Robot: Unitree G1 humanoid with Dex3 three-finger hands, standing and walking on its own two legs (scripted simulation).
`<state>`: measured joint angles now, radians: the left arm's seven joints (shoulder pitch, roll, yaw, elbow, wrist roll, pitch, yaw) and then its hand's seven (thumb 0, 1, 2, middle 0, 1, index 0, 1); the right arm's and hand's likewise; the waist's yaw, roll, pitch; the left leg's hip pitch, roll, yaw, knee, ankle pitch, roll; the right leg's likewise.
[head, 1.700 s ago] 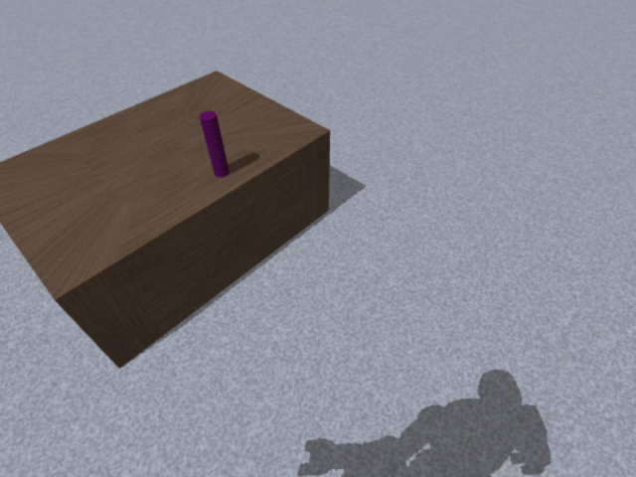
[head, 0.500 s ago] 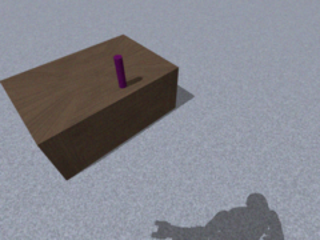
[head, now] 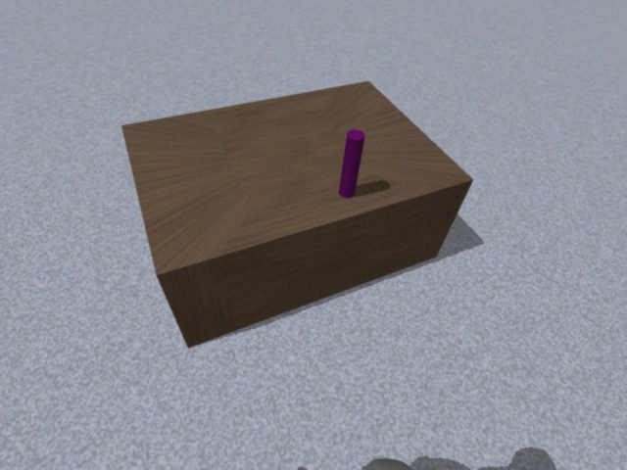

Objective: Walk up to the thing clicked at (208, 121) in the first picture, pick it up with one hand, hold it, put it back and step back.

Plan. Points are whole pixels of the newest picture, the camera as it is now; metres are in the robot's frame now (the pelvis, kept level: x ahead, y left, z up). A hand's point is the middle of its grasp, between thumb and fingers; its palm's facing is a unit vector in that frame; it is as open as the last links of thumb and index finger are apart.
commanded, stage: walk up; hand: right
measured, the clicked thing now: (351, 166) +0.95 -0.12 -0.24
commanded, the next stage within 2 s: none
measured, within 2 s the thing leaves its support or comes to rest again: neither
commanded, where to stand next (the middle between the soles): +0.49 -0.09 m, yaw +24 degrees
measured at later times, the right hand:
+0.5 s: hand (489, 322) +0.38 -0.30 -0.12, palm faces -0.31 +0.83 -0.45, open 7.4 cm
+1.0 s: hand (513, 273) +0.52 -0.41 -0.16, palm faces -0.36 +0.82 -0.45, open 7.4 cm
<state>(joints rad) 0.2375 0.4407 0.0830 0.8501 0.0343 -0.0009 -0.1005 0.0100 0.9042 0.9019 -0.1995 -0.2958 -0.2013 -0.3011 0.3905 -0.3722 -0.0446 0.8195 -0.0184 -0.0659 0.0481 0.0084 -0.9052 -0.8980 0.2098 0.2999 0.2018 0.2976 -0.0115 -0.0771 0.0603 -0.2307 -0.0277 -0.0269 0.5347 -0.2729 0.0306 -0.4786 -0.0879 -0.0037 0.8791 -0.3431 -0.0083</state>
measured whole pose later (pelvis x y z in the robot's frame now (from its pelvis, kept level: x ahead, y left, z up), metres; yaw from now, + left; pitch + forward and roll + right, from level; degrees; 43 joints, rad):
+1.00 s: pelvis +0.37 -0.15 -0.02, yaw +21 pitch -3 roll +0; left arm 0.31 0.42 0.08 0.81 0.03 -0.03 -0.07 0.01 0.90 0.90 -0.20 -0.30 -0.20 -0.30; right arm 0.35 -0.47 -0.06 0.88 -0.01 -0.05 -0.01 0.01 -0.91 -0.90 0.21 0.30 0.20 0.30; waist 0.03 0.02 0.06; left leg -0.51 0.02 -0.04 1.14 -0.44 0.05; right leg -0.36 -0.08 -0.11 0.75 -0.34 -0.01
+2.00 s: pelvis +0.43 -0.13 +0.01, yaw +25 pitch -3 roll -1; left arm 0.10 0.38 -0.01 1.11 0.00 -0.02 -0.01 0.01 0.90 0.90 -0.20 -0.30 -0.20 -0.30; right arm 0.08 -0.36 -0.01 1.12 -0.01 0.01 0.03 0.01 -0.91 -0.90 0.21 0.30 0.20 0.30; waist 0.01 0.00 0.05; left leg -0.23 -0.01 0.01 0.41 -0.14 0.03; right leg -0.10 -0.05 -0.07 0.39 -0.24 0.03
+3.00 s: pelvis +0.46 -0.13 +0.02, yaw +25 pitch -1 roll +0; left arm 0.11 0.35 0.00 1.14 0.01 -0.01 -0.01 0.01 0.90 0.90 -0.20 -0.30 -0.20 -0.30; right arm 0.06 -0.34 -0.01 1.16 -0.01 -0.01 0.01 0.01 -0.91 -0.90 0.21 0.30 0.20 0.30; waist 0.00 -0.02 0.05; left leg -0.16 0.00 0.02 0.32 -0.14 0.01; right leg -0.04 -0.04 -0.06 0.29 -0.23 0.03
